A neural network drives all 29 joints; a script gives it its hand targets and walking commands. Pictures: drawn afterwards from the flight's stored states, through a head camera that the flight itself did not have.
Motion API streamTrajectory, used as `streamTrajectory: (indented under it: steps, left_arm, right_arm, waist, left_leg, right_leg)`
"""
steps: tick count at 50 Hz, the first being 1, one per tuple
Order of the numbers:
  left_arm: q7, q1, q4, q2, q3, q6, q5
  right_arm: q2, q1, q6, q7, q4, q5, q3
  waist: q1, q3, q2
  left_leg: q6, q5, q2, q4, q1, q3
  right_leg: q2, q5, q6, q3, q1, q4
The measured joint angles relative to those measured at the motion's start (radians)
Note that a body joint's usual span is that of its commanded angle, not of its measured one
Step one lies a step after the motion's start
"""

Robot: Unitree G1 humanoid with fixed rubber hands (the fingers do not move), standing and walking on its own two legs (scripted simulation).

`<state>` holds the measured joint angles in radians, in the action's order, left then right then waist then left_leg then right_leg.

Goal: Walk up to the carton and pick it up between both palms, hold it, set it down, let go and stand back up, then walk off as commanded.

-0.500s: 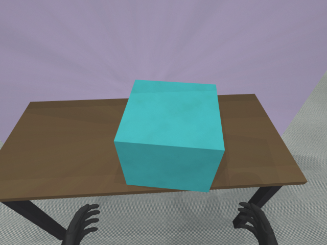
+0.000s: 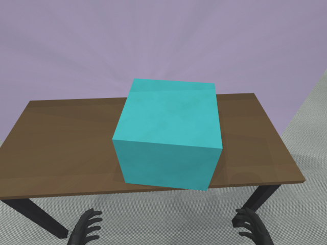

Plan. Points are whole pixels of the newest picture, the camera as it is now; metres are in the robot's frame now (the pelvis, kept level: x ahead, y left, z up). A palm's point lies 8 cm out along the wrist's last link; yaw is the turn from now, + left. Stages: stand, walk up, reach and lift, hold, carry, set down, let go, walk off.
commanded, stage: set down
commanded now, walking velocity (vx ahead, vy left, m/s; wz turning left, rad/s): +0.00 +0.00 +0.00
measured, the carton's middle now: (169, 133) +0.47 +0.00 -0.02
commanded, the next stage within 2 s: let go in 0.28 s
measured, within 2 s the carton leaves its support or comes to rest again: neither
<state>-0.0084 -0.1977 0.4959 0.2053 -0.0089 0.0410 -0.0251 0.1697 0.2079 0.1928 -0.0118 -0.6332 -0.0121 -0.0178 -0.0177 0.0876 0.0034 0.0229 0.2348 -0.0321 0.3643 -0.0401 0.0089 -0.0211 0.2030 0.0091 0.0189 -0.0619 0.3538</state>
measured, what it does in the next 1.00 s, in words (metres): stands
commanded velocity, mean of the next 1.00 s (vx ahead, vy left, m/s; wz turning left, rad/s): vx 0.00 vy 0.00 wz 0.00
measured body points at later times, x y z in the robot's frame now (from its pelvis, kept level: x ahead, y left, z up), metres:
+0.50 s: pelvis +0.01 +0.00 +0.00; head +0.02 +0.00 +0.45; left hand +0.18 +0.23 -0.09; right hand +0.17 -0.23 -0.09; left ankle -0.02 +0.13 -0.75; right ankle +0.00 -0.11 -0.75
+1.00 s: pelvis -0.01 +0.00 -0.01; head -0.01 +0.01 +0.44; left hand +0.14 +0.31 -0.08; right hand +0.14 -0.30 -0.09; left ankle -0.02 +0.13 -0.75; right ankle +0.00 -0.11 -0.75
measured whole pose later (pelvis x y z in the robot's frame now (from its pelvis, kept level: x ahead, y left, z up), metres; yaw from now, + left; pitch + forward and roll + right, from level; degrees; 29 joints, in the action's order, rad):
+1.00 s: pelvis -0.01 +0.00 -0.01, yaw +2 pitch -2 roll +0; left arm 0.00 -0.17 0.69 0.36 -0.07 0.00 0.03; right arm 0.37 0.17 0.06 0.00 -0.82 0.03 -0.04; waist -0.01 0.02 0.01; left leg 0.02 0.25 -0.01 0.45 -0.16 -0.01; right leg 0.00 0.24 0.00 -0.02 -0.18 0.45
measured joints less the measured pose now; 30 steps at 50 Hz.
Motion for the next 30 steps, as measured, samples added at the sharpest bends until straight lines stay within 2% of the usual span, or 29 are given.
streamTrajectory:
  steps: [10, 30]
  left_arm:
    - [0.013, 0.022, 0.012, -0.014, -0.001, 0.039, 0.022]
    - [0.010, 0.031, 0.034, -0.023, -0.020, 0.065, 0.029]
  right_arm:
    - [0.021, -0.028, -0.001, 0.019, -0.067, 0.004, 0.001]
    - [0.031, -0.051, 0.037, 0.033, -0.131, 0.002, 0.002]
  waist:
    - [-0.002, 0.004, 0.000]
    - [-0.001, 0.002, -0.004]
  left_leg:
    - [0.003, 0.002, -0.003, 0.000, -0.007, 0.001]
    - [0.001, 0.008, -0.005, 0.002, -0.012, 0.009]
  right_leg:
    - [-0.002, 0.003, 0.003, -0.003, -0.007, 0.002]
    - [-0.002, 0.004, 0.001, -0.003, -0.012, -0.002]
